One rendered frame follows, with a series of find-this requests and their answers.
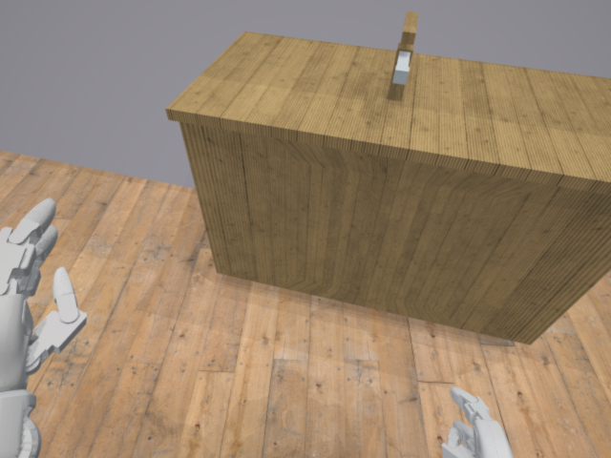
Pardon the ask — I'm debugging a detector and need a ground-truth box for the tap lever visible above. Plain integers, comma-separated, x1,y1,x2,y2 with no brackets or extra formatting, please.
392,51,411,85

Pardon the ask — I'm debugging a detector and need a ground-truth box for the robot right hand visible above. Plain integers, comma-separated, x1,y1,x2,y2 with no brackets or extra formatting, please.
442,386,514,458

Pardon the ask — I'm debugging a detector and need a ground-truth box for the left robot forearm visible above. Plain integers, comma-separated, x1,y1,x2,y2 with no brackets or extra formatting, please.
0,389,42,458

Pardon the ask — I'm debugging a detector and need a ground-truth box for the robot left hand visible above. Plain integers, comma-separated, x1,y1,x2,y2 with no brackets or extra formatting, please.
0,198,87,392

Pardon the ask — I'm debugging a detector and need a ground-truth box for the counter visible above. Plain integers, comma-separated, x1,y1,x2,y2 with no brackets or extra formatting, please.
165,11,611,345

